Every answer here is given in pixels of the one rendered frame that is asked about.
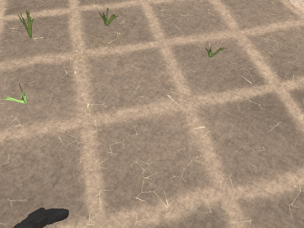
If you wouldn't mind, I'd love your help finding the left robot hand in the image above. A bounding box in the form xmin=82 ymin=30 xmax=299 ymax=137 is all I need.
xmin=14 ymin=208 xmax=69 ymax=228

